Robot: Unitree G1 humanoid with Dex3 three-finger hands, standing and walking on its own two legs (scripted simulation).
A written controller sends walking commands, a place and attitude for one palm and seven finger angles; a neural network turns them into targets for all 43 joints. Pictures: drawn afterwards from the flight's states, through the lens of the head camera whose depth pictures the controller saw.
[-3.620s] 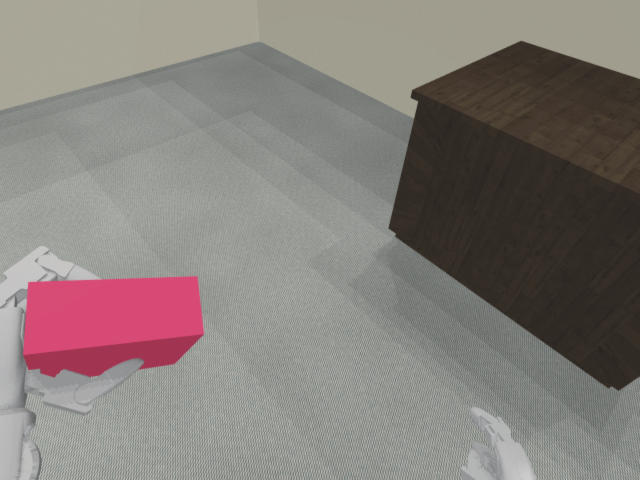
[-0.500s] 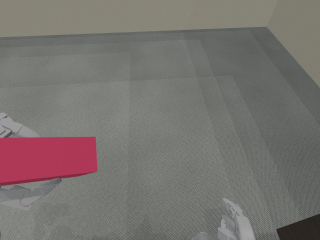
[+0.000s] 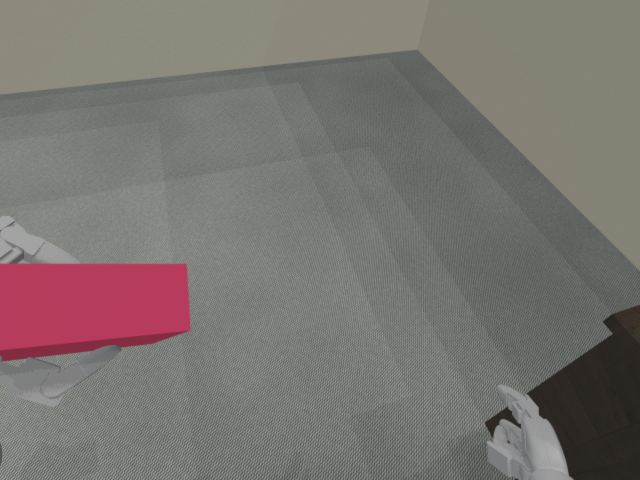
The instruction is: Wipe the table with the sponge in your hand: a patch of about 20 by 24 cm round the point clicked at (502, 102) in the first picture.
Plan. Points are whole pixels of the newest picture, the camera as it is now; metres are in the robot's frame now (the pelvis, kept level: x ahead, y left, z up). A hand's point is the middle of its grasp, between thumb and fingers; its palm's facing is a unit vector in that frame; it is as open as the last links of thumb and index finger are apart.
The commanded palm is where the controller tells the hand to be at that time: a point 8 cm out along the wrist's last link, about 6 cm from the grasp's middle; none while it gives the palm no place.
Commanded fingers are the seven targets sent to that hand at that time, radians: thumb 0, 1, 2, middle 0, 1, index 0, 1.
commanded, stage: turn to face it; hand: left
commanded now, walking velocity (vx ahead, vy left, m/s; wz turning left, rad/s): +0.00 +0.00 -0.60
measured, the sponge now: (117, 311) +0.23 +0.20 +0.16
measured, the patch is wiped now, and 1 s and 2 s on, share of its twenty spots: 0.00 0.00 0.00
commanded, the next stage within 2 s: none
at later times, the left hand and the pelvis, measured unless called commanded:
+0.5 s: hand (237, 333) +0.21 +0.09 +0.18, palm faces +0.05 -0.82 -0.56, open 10.0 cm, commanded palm +0.17 +0.16 +0.19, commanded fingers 0.00 0.10 1.30 -1.20 -1.60 -1.20 -1.60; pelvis -0.07 -0.05 +0.00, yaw -18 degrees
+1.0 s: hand (346, 428) +0.15 +0.00 +0.17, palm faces -0.09 -0.86 -0.50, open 10.0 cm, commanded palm +0.12 +0.07 +0.19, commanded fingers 0.00 0.10 1.30 -1.20 -1.60 -1.20 -1.60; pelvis -0.17 -0.07 -0.01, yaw -34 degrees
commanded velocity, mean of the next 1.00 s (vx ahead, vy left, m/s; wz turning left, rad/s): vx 0.00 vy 0.00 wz -0.60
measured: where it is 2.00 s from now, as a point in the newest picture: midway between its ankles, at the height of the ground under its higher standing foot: outside the picture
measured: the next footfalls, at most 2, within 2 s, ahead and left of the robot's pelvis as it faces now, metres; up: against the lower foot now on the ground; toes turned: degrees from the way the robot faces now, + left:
right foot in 0.26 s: +0.03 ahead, -0.15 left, +0.00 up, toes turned -18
left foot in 0.70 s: -0.02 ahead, +0.08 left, +0.00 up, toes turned -18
